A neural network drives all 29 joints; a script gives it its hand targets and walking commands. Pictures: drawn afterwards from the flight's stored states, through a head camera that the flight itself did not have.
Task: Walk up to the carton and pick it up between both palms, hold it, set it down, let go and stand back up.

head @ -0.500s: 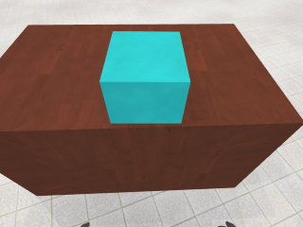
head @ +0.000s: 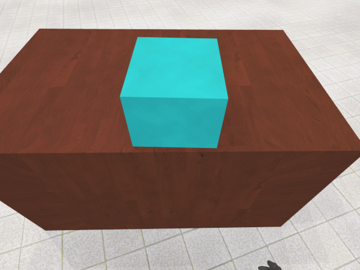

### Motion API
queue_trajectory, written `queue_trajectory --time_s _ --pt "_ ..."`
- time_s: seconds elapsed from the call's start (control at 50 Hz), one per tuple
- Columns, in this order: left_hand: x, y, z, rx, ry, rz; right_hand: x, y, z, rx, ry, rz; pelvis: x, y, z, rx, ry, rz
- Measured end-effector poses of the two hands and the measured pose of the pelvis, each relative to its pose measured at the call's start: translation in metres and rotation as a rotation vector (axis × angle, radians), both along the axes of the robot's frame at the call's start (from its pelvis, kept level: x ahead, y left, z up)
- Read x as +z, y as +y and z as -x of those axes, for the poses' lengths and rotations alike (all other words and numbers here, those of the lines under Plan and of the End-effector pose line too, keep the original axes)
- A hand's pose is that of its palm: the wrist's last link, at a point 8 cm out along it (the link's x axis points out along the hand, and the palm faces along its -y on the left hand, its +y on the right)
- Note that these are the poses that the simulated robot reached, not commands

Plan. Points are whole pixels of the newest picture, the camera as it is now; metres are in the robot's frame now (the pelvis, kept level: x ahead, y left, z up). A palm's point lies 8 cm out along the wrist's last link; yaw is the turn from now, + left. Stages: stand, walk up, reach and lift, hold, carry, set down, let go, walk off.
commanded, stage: walk up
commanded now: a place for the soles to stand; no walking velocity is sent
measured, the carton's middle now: (176, 91) +0.59 +0.05 +0.04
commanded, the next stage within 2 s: none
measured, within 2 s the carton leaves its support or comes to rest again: neither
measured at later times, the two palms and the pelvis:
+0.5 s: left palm (118, 239) +0.20 +0.18 -0.11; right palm out of the picture +0.11 -0.27 -0.11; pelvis +0.09 -0.04 +0.00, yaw +2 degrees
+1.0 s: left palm (99, 266) +0.14 +0.20 -0.09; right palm (290, 230) +0.24 -0.26 -0.12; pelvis +0.06 -0.05 -0.01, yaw +8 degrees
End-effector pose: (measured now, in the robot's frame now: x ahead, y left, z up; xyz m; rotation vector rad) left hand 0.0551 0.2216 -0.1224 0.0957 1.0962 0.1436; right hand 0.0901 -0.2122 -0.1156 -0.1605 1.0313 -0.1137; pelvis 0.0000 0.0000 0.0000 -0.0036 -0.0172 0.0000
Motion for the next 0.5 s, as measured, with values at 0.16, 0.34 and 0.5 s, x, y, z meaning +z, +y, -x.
queue_trajectory --time_s 0.16,0.34,0.5 --pt "-0.005 0.012 0.007 0.059 -0.023 0.006 0.001 0.0 -0.009 0.043 0.014 0.029 -0.005 0.003 -0.021 0.046 0.0 0.009" --pt "-0.002 0.012 -0.046 -0.065 0.042 -0.009 0.023 -0.018 -0.005 -0.085 0.022 0.096 0.006 -0.009 -0.056 0.035 0.008 0.013" --pt "0.012 -0.045 -0.146 -0.1 -0.13 0.004 0.008 -0.06 -0.015 -0.096 0.117 0.056 0.003 -0.044 -0.09 0.043 0.02 -0.019"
